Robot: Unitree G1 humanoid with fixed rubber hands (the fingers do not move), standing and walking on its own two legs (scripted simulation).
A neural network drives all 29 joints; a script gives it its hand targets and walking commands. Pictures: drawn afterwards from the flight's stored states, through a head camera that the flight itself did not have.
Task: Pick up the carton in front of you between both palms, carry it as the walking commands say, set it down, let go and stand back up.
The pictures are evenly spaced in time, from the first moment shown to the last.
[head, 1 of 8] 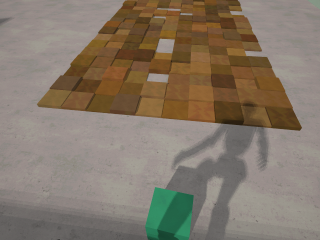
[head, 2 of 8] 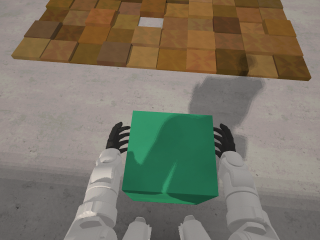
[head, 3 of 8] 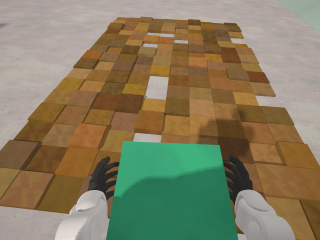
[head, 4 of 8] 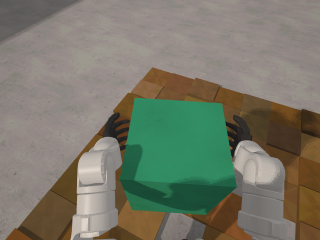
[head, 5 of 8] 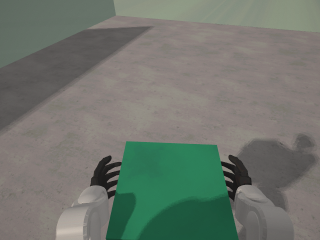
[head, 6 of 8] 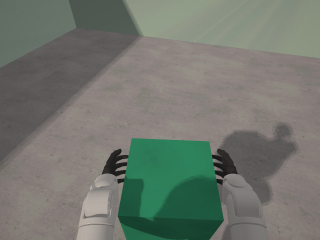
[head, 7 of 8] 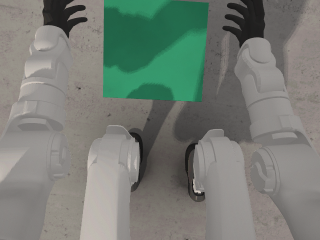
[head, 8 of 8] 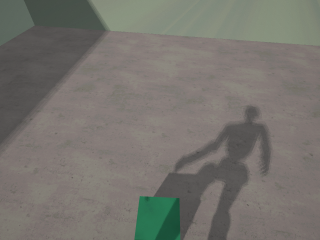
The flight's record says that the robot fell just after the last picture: no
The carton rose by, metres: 0.78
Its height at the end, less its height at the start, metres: +0.00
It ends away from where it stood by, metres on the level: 7.69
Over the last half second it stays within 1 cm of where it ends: yes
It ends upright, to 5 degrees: yes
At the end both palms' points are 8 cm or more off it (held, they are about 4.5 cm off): yes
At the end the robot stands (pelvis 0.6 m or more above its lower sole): yes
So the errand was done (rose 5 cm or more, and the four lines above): yes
